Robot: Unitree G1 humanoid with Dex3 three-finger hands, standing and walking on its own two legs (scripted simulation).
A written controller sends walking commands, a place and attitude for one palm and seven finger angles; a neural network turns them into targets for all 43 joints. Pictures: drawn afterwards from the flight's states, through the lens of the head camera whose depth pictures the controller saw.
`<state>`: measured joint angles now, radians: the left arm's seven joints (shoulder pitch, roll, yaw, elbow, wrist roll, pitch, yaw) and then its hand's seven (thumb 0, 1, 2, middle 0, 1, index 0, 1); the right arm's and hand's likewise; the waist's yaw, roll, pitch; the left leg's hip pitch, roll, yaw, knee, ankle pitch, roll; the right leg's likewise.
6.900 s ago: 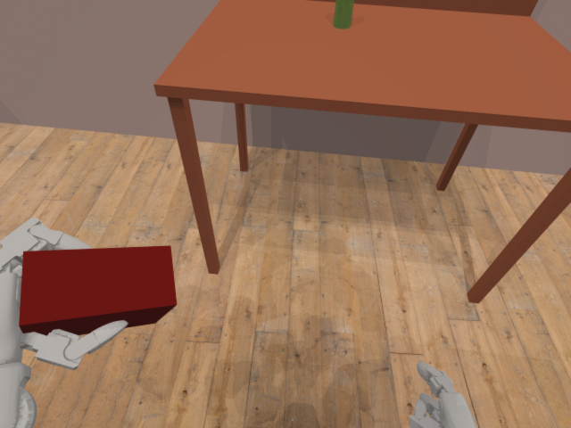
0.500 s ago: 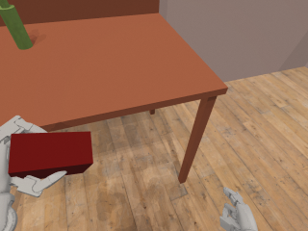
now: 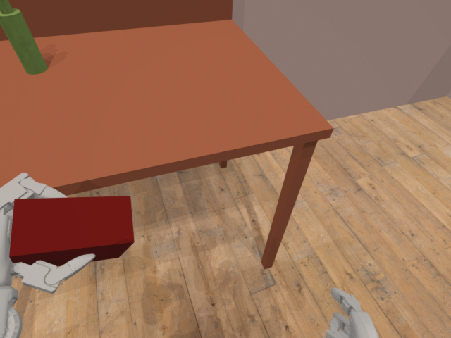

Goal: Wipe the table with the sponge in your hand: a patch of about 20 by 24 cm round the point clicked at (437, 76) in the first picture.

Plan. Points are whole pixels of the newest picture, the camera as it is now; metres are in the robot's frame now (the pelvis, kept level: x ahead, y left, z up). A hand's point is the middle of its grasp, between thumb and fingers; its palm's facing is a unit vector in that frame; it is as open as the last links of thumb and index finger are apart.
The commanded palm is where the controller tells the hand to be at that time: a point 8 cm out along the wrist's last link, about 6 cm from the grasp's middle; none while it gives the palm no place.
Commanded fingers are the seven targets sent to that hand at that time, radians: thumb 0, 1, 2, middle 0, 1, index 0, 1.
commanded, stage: shuffle to correct the standing spot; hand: left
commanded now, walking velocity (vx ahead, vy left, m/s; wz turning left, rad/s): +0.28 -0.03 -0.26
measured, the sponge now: (92, 231) +0.23 +0.21 +0.14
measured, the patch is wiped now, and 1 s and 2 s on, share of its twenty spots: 0.00 0.00 0.00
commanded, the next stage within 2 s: come to a stop and stand still in 0.74 s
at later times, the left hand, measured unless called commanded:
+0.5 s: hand (110, 169) +0.32 +0.21 +0.16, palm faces +0.36 -0.82 -0.44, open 10.2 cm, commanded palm +0.26 +0.25 +0.17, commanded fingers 0.00 0.10 1.30 -1.20 -1.60 -1.20 -1.60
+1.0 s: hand (153, 121) +0.45 +0.18 +0.16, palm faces +0.42 -0.82 -0.38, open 10.2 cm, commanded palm +0.39 +0.21 +0.17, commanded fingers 0.00 0.10 1.30 -1.20 -1.60 -1.20 -1.60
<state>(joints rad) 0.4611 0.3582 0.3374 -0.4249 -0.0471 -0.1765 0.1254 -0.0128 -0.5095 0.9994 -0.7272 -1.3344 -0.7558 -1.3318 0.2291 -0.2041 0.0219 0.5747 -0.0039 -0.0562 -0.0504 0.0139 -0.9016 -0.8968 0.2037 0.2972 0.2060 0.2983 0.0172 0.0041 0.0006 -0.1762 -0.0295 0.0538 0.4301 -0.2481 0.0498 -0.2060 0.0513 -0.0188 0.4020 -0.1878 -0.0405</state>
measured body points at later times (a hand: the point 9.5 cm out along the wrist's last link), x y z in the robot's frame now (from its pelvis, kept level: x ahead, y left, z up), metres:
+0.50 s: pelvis +0.10 -0.02 -0.01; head +0.15 -0.02 +0.44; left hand +0.30 +0.26 +0.18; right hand +0.25 -0.27 -0.11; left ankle +0.18 +0.11 -0.72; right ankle +0.02 -0.10 -0.74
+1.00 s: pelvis +0.22 -0.06 -0.01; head +0.24 -0.07 +0.43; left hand +0.42 +0.22 +0.18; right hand +0.37 -0.30 -0.12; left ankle +0.21 +0.06 -0.68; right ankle +0.24 -0.17 -0.74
